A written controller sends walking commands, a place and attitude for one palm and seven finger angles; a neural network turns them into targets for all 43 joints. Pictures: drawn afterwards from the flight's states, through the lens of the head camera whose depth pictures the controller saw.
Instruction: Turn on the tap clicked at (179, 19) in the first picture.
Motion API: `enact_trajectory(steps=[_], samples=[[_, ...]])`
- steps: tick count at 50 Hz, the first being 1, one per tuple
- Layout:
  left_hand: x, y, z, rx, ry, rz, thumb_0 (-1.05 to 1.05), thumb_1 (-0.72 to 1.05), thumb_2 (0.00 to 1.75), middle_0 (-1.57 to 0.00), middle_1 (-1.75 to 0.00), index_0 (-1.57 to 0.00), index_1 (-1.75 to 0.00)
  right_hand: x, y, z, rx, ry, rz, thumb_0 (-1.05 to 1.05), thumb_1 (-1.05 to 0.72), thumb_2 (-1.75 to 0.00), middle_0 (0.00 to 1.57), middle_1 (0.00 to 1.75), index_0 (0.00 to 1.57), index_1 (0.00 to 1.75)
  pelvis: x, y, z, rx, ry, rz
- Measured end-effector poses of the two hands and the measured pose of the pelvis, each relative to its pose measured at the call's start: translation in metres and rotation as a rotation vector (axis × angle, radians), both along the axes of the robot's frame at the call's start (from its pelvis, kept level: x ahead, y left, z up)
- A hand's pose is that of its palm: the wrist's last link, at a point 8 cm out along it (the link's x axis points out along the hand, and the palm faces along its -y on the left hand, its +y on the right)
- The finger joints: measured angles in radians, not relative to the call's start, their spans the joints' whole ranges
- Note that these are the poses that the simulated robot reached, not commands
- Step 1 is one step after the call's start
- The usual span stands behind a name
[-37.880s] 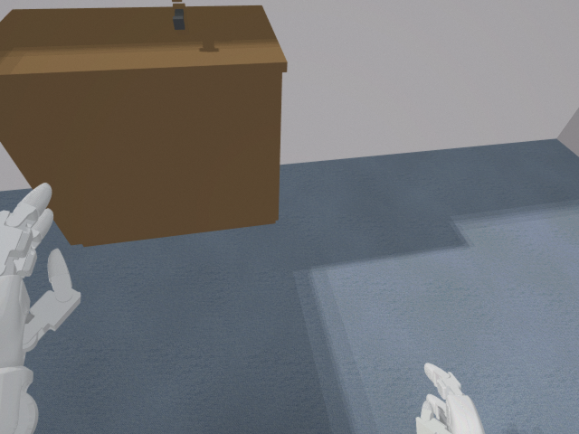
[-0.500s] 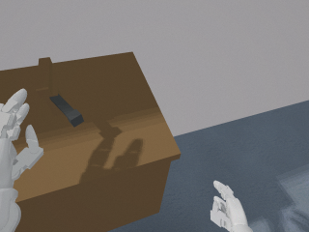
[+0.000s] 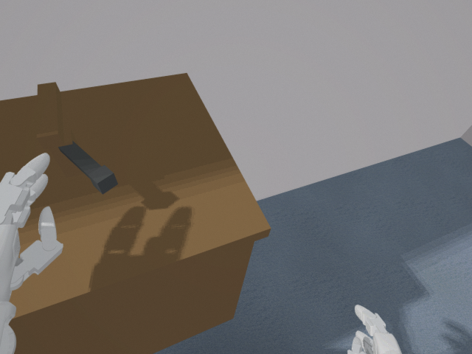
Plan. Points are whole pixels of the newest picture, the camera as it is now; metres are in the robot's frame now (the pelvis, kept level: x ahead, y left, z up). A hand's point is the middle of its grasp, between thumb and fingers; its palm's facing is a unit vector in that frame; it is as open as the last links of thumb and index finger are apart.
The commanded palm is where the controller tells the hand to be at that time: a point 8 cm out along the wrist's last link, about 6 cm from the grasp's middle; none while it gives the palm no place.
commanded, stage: come to a stop and stand still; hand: left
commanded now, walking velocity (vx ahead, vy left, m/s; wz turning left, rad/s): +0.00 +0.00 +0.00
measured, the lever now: (103, 179) +0.34 +0.24 +0.11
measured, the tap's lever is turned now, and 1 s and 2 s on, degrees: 27 27 27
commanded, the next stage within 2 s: look again from close up in 0.50 s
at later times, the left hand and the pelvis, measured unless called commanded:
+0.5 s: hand (16, 215) +0.23 +0.28 +0.17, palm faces +0.42 -0.84 -0.35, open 7.4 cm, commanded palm +0.17 +0.31 +0.18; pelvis +0.02 +0.03 +0.00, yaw +1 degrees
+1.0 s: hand (12, 224) +0.22 +0.28 +0.17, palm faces +0.40 -0.83 -0.38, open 7.4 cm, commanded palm +0.16 +0.32 +0.18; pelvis +0.01 +0.03 +0.00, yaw +1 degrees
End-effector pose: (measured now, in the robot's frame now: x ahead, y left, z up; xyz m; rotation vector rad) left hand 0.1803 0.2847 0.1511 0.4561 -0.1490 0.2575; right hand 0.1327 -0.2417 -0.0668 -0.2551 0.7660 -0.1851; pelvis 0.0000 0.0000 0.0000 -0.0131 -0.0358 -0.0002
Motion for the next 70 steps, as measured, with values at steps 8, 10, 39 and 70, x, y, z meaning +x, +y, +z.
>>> enact_trajectory(steps=[8, 10, 39, 70], samples=[[0.004, 0.029, 0.044, 0.034, -0.247, 0.103, 0.01, 0.89, 0.9, -0.21, -0.31, -0.21, -0.3, 0.036, 0.037, 0.003, 0.044, -0.07, 0.114, 0.01, -0.9, -0.9, 0.2, 0.3, 0.2, 0.3, 0.007, 0.014, 0.001, -0.012, 0.002, 0.009], [0.007, 0.026, 0.04, 0.015, -0.233, 0.084, 0.01, 0.9, 0.9, -0.2, -0.31, -0.21, -0.3, 0.047, 0.046, 0.006, 0.062, -0.099, 0.126, 0.01, -0.9, -0.9, 0.2, 0.3, 0.2, 0.3, 0.01, 0.019, 0.002, -0.011, 0.005, 0.006], [0.007, 0.04, 0.013, -0.03, -0.1, 0.091, 0.01, 0.89, 0.9, -0.21, -0.31, -0.21, -0.3, 0.045, 0.05, 0.008, 0.035, -0.055, 0.09, 0.01, -0.9, -0.9, 0.2, 0.3, 0.2, 0.3, 0.013, 0.031, 0.003, -0.016, -0.004, 0.018], [0.015, 0.018, 0.014, 0.009, -0.1, -0.036, 0.01, 0.89, 0.9, -0.21, -0.31, -0.22, -0.3, 0.048, 0.053, 0.006, 0.063, -0.088, 0.094, 0.01, -0.9, -0.9, 0.2, 0.3, 0.2, 0.3, 0.013, 0.03, 0.001, -0.007, 0.018, -0.004]])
